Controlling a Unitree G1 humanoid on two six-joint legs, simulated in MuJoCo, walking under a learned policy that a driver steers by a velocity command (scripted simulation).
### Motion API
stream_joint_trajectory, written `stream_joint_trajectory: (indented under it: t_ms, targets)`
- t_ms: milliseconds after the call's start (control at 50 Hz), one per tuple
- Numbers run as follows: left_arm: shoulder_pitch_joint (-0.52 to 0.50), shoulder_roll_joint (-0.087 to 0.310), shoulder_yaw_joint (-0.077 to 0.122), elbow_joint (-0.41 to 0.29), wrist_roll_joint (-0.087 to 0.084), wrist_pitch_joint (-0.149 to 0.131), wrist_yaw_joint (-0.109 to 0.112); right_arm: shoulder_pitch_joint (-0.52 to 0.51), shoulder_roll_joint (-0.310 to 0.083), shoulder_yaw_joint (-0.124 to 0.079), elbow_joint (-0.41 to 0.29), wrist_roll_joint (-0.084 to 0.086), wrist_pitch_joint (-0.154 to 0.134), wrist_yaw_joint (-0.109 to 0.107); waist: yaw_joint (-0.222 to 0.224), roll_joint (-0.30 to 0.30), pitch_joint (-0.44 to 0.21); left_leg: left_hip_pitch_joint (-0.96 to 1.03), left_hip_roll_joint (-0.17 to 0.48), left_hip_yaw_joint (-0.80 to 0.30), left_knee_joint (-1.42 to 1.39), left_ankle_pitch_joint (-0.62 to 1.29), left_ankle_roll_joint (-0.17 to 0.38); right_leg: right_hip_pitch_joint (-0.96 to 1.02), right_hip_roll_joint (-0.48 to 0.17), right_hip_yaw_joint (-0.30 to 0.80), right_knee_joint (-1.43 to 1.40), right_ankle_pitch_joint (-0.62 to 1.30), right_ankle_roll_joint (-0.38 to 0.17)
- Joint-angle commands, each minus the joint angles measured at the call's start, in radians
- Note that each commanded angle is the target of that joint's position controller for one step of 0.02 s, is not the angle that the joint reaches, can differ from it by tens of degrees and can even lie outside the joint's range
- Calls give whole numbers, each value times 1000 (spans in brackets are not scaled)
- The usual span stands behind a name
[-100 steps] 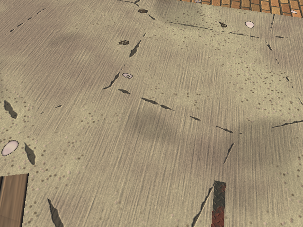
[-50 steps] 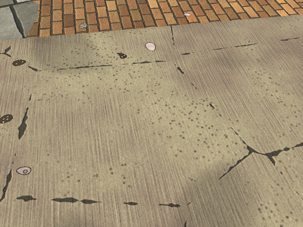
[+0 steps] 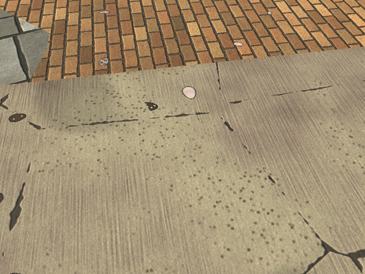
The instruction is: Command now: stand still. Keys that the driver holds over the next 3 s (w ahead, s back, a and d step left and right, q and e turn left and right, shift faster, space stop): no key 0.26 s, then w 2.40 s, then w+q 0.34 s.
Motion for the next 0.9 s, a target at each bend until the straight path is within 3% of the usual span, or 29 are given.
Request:
stream_joint_trajectory:
  t_ms: [20, 260, 280, 320, 340, 380, 420, 460, 500, 540, 560, 580, 600, 620, 640, 660, 700, 720, 780, 800, 860, 900]
  targets:
    - [-3, 92, 19, -17, -3, -5, 8, 20, -119, -26, -18, 2, -5, -4, -3, -3, -51, -12, 31, -29, -91, 237, 29, 72, -35, 35, -54, 212, -26]
    - [-13, 96, 18, 71, -6, 7, 20, 22, -102, -23, 55, 1, 4, -8, 0, 4, -22, -1, 13, -9, -119, 211, 24, 83, -37, 33, -72, 189, -22]
    - [6, 85, 16, 88, -6, 9, 20, 45, -93, -22, 72, 2, 6, -9, -1, 5, -43, 9, 3, 3, -127, 105, 27, 91, -24, 19, -74, 82, -24]
    - [13, 105, 25, 98, -18, 11, 21, 51, -116, -31, 78, 14, 10, -12, 1, 14, 15, -52, -10, 0, -122, -242, 62, 22, 0, 4, -55, -283, -47]
    - [7, 109, 26, 94, -20, 5, 22, 46, -122, -33, 71, 17, 7, -15, 0, 15, 64, -92, 2, -22, -131, -364, 80, -33, -7, 21, -61, -399, -61]
    - [5, 96, 23, 88, -27, -22, 18, 67, -120, -34, 67, 26, -17, -13, -7, 19, 121, -121, 38, -79, -145, -431, 111, -92, -27, 54, -53, -442, -82]
    - [-2, 79, 21, 83, -30, -54, 6, 110, -128, -40, 78, 32, -42, -5, -19, 51, 119, -75, 86, -156, -165, -423, 146, -135, -26, 49, 5, -369, -84]
    - [-29, 50, 16, 68, -32, -81, -10, 164, -157, -50, 90, 37, -59, 5, -33, 122, 106, 5, 172, -300, -240, -428, 200, -197, 4, -4, 112, -252, -75]
    - [-11, 30, 11, 65, -39, -100, -22, 154, -180, -55, 85, 39, -66, 12, -6, 181, 113, 10, 253, -415, -278, -353, 241, -184, 8, -22, 147, -174, -93]
    - [121, 56, 21, 114, -40, -110, -29, 50, -159, -50, 43, 41, -70, 16, 73, 129, 92, -82, 188, -287, -164, -120, 186, 7, 0, 5, 25, -124, -118]
    - [245, 112, 39, 159, -42, -113, -28, -35, -130, -41, -1, 41, -79, 19, 123, -2, 68, -219, 74, -117, 29, 60, 118, 185, -58, 135, -69, -73, -154]
    - [416, 231, 77, 209, -44, -110, -31, -74, -90, -33, -41, 29, -100, 20, 170, -264, 5, -452, -63, 63, 400, 114, 32, 456, -216, 444, -189, 57, -239]
    - [441, 186, 56, 206, -21, -113, -40, -68, -100, -36, -44, 30, -113, 22, 158, -276, -19, -626, -74, -7, 614, -229, 29, 538, -354, 655, -246, 199, -294]
    - [374, 128, 35, 187, -9, -117, -40, -61, -106, -39, -43, 48, -117, 32, 110, -150, 17, -698, -12, -65, 738, -229, 57, 518, -369, 601, -222, 223, -286]
    - [326, 106, 25, 164, -8, -119, -40, -60, -91, -34, -40, 59, -116, 40, 84, -97, 31, -738, 24, -60, 779, -161, 78, 500, -348, 512, -225, 243, -270]
    - [296, 95, 15, 155, -13, -115, -41, -79, -90, -37, -46, 56, -116, 44, 68, -52, 62, -771, 60, -41, 750, -92, 85, 473, -327, 421, -249, 277, -247]
    - [279, 56, -5, 148, -12, -98, -35, -99, -84, -43, -58, 39, -107, 49, 47, -68, 71, -690, 96, -6, 639, 7, 75, 382, -263, 284, -301, 335, -194]
    - [272, 56, -9, 140, -8, -90, -27, -104, -69, -40, -62, 37, -101, 54, 41, -78, 73, -645, 93, 14, 572, 58, 60, 334, -238, 235, -328, 338, -186]
    - [240, 109, -6, 112, -1, -83, -1, -245, -24, -18, -123, 28, -90, 58, 52, -81, 112, -446, 45, 74, 248, 239, 25, 134, -165, 108, -403, 306, -170]
    - [260, 133, 0, 114, -4, -86, 4, -282, -26, -15, -139, 29, -87, 59, 58, -94, 112, -381, 26, 86, 170, 282, 24, 107, -169, 101, -432, 290, -171]
    - [301, 154, 16, 134, -28, -93, 7, -330, -75, -22, -169, 39, -79, 66, 45, -107, 129, -335, 17, 60, 42, 331, 52, 188, -222, 95, -447, 299, -167]
    - [293, 158, 24, 134, -27, -88, 6, -300, -112, -36, -170, 37, -82, 70, 8, -105, 91, -287, 1, 55, 4, 308, 84, 286, -249, 79, -363, 503, -144]
Next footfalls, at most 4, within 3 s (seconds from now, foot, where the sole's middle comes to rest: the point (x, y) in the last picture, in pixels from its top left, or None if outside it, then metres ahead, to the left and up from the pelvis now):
0.96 left None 0.44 0.12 -0.77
1.54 right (220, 215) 0.75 -0.12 -0.77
2.08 left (165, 153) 1.07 0.11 -0.77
2.64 right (211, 103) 1.41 -0.12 -0.77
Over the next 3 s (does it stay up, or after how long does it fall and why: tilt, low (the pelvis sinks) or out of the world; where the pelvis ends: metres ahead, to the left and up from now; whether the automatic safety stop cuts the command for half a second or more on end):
stays up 1.42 -0.04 0.01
